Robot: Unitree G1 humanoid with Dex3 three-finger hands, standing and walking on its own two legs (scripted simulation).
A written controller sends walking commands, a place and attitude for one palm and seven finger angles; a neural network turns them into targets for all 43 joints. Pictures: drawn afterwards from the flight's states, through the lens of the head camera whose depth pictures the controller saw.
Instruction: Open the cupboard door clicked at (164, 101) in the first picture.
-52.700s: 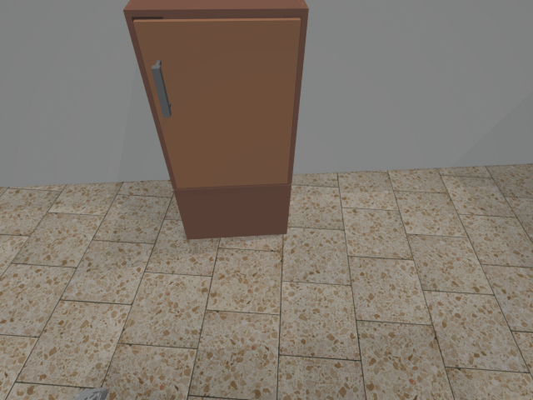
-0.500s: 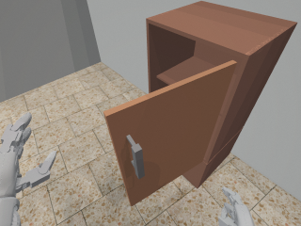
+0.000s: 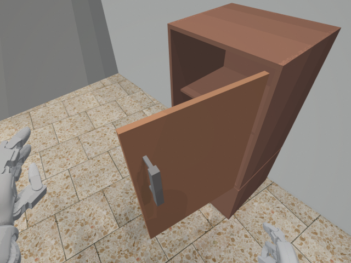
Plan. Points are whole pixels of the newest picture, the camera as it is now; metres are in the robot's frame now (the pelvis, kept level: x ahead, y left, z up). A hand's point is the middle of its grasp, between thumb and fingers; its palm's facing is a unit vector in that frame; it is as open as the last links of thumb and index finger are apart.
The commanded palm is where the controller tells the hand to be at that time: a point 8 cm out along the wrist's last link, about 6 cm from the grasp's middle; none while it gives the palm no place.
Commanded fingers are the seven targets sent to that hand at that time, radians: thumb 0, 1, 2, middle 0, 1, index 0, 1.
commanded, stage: step back with the hand held close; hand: left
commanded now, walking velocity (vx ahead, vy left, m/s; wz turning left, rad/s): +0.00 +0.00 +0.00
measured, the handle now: (153, 181) +0.31 +0.11 +0.01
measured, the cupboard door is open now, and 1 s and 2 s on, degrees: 79 79 79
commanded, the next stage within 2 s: stop stepping back and stand still in 1.10 s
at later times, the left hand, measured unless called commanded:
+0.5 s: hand (25, 207) +0.15 +0.28 +0.15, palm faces +0.34 -0.78 -0.53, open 7.4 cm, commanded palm +0.09 +0.32 +0.17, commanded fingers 0.00 0.90 0.90 -0.20 -0.30 -0.20 -0.30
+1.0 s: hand out of the picture +0.05 +0.30 +0.17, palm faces +0.47 -0.73 -0.49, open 7.4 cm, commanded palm -0.02 +0.34 +0.17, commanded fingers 0.00 0.90 0.90 -0.20 -0.30 -0.20 -0.30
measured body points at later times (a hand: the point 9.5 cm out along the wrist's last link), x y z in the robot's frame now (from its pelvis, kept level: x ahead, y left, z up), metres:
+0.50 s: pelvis -0.06 +0.02 +0.00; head -0.03 +0.02 +0.45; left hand +0.13 +0.32 +0.18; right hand +0.12 -0.23 -0.08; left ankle -0.03 +0.13 -0.74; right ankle -0.01 -0.13 -0.74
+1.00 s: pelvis -0.15 +0.03 -0.02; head -0.12 +0.05 +0.43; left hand +0.02 +0.34 +0.20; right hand +0.02 -0.20 -0.10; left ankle -0.03 +0.13 -0.74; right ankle -0.13 -0.11 -0.71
